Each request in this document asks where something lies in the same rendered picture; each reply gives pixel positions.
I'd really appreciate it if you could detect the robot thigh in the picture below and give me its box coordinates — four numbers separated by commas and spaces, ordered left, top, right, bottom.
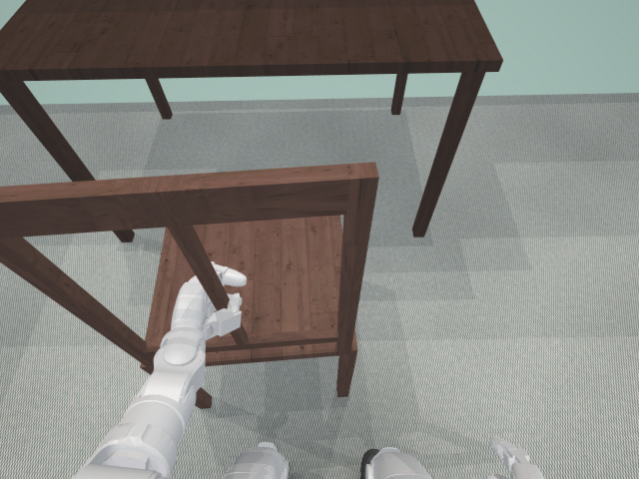
222, 447, 289, 479
365, 452, 432, 479

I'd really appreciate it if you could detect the table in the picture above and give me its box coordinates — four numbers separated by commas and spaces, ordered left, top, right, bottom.
0, 0, 503, 242

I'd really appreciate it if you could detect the robot right thigh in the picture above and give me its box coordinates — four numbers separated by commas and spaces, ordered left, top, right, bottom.
365, 452, 432, 479

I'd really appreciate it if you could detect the left robot hand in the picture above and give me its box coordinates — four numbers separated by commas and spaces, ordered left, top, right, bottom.
171, 261, 247, 340

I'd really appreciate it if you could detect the chair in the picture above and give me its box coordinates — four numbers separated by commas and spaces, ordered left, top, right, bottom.
0, 162, 379, 409

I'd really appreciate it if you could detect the left robot forearm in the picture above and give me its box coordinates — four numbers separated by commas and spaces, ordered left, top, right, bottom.
72, 327, 206, 479

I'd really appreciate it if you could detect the right robot hand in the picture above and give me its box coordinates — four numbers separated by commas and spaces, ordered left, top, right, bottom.
486, 436, 544, 479

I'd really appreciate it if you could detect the robot left thigh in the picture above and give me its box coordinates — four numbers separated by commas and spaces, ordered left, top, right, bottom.
222, 447, 289, 479

